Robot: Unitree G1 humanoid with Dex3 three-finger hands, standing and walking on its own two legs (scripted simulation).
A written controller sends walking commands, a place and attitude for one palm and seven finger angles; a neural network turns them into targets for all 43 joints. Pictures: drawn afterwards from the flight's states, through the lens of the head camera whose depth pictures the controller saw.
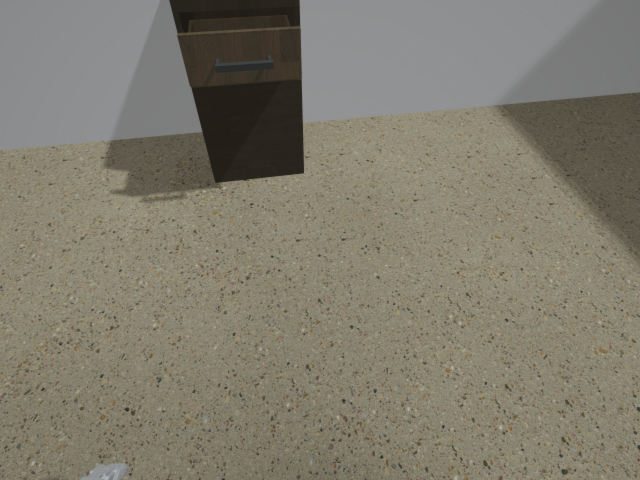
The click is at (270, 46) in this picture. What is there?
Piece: drawer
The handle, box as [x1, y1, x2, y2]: [215, 55, 273, 72]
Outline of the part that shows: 273,63 270,58 270,55 268,55 267,60 220,63 218,59 216,59 215,69 216,72 273,68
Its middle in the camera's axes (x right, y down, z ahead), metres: -0.25 -0.58 +1.27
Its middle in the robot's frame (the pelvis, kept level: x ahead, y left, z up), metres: +1.32 +0.32 -0.10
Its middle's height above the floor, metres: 0.67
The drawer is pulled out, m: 0.19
